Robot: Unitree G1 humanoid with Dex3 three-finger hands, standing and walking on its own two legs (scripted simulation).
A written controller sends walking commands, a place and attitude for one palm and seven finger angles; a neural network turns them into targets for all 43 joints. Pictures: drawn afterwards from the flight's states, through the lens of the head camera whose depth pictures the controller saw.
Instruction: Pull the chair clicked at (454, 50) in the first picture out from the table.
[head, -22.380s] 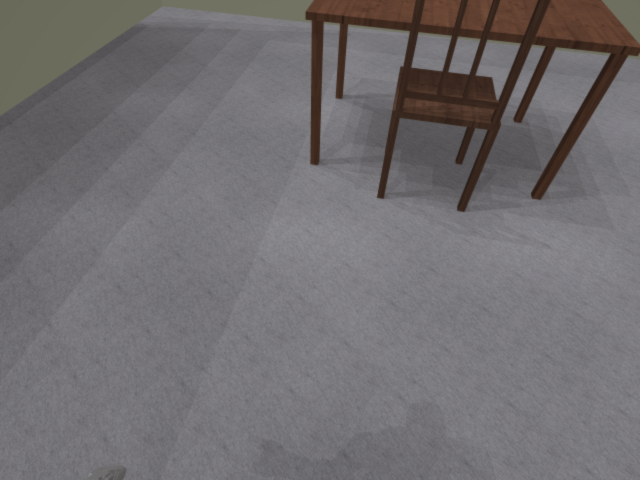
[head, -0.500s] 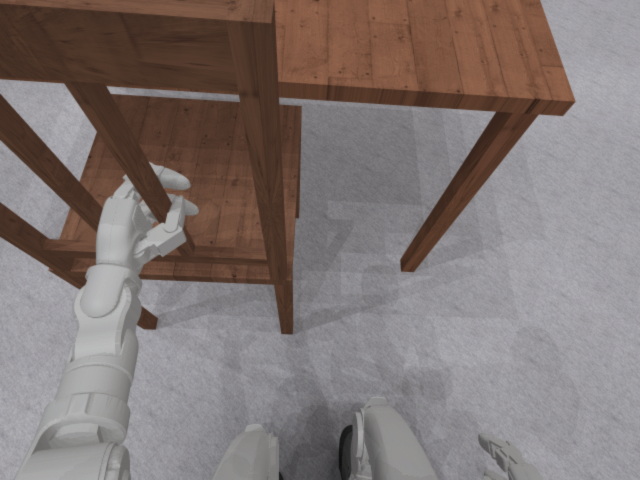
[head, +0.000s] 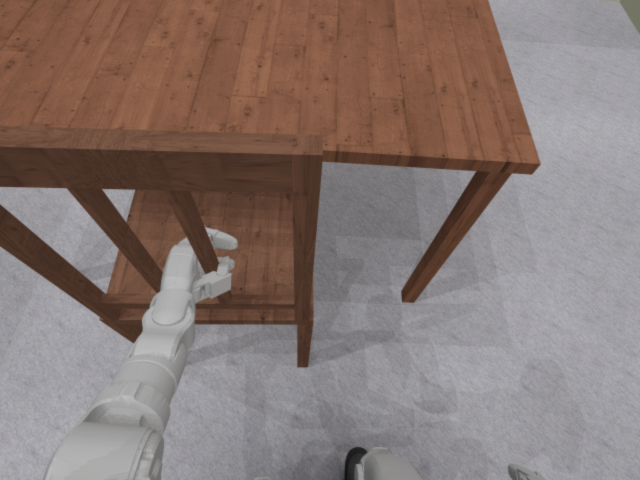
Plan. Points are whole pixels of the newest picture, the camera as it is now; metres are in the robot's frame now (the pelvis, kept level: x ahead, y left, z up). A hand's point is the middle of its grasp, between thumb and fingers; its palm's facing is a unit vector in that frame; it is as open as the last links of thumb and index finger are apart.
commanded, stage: step backward, pulling the chair out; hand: left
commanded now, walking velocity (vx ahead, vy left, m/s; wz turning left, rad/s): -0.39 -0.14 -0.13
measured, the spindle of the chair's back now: (137, 255) +0.41 +0.25 -0.04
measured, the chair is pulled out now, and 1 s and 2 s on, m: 0.05 0.22 0.29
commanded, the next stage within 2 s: none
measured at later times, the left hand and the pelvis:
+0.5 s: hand (248, 323) +0.32 +0.09 -0.06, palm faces -0.01 -0.99 -0.16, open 5.0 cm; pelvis -0.05 -0.02 +0.00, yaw -1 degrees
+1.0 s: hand (255, 395) +0.23 +0.08 -0.06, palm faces -0.07 -0.98 -0.17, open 5.0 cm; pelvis -0.11 -0.02 +0.00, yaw -2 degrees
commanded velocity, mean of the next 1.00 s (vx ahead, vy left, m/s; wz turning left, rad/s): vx -0.38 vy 0.04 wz -0.07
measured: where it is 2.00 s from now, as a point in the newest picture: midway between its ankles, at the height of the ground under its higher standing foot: outside the picture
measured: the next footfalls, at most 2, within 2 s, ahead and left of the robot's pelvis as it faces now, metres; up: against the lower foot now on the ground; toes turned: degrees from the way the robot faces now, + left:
right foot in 1.56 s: -0.05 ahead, -0.13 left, +0.00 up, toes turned -7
left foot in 1.84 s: -0.13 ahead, +0.13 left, +0.00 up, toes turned -2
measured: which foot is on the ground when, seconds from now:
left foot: down 0.00-1.00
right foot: down 0.00-1.00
